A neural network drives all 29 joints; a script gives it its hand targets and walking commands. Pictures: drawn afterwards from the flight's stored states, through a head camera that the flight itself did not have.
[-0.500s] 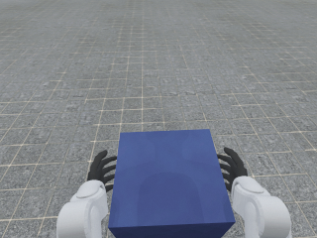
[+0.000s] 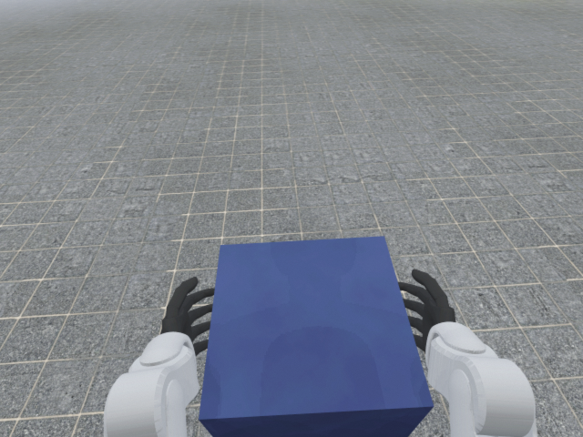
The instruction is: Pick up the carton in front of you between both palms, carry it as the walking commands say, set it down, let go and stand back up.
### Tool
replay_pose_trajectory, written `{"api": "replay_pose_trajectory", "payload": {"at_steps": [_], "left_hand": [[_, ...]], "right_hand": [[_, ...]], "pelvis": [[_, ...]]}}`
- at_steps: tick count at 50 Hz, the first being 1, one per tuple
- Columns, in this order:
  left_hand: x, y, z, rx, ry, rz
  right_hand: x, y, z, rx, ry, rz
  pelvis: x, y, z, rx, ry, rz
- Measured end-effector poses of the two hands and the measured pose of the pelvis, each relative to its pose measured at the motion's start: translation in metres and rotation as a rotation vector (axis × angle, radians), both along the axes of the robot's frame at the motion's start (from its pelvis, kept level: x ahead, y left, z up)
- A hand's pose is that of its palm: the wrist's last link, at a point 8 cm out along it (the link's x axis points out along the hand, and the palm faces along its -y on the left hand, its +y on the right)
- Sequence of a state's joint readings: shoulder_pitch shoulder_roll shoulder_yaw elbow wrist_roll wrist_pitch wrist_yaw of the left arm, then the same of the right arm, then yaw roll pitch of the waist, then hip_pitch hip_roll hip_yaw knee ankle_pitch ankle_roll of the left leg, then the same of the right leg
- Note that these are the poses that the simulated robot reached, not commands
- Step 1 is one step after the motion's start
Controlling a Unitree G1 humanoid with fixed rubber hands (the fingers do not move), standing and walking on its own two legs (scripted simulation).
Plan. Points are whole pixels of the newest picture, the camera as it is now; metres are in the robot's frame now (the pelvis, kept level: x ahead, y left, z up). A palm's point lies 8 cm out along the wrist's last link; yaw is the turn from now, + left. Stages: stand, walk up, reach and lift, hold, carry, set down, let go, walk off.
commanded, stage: carry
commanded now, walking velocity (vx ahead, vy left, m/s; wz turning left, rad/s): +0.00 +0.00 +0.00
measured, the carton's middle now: (308, 357) +0.25 +0.00 +0.02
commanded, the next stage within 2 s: hold in 0.86 s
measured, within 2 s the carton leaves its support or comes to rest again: neither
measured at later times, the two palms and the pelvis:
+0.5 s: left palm (191, 363) +0.22 +0.14 +0.06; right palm (437, 355) +0.22 -0.16 +0.06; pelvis -0.03 -0.01 +0.00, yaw +0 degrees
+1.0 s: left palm (211, 351) +0.25 +0.13 +0.04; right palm (442, 351) +0.24 -0.17 +0.04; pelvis -0.04 -0.01 +0.01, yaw -5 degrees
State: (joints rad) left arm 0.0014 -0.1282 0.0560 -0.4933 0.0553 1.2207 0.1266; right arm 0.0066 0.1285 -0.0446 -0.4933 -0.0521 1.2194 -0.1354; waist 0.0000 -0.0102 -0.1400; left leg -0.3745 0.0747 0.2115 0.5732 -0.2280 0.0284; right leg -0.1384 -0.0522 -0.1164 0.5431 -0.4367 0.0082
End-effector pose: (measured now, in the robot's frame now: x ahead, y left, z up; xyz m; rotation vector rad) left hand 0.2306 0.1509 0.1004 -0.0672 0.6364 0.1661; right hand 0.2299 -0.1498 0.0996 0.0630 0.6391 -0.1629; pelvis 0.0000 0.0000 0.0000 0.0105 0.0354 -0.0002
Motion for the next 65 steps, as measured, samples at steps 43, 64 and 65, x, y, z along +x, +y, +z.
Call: {"api": "replay_pose_trajectory", "payload": {"at_steps": [43,64,65], "left_hand": [[0.020,-0.010,-0.069,0.093,0.032,-0.067],[0.031,-0.035,-0.053,0.088,0.019,-0.225],[0.030,-0.032,-0.053,0.087,0.020,-0.223]], "right_hand": [[0.019,-0.008,-0.067,-0.099,0.033,0.061],[-0.016,-0.029,-0.048,-0.112,0.042,-0.089],[-0.016,-0.027,-0.048,-0.114,0.043,-0.087]], "pelvis": [[-0.040,-0.008,0.002,-0.013,-0.009,-0.003],[-0.046,0.013,0.016,-0.015,-0.143,-0.151],[-0.047,0.015,0.016,-0.016,-0.144,-0.152]]}}
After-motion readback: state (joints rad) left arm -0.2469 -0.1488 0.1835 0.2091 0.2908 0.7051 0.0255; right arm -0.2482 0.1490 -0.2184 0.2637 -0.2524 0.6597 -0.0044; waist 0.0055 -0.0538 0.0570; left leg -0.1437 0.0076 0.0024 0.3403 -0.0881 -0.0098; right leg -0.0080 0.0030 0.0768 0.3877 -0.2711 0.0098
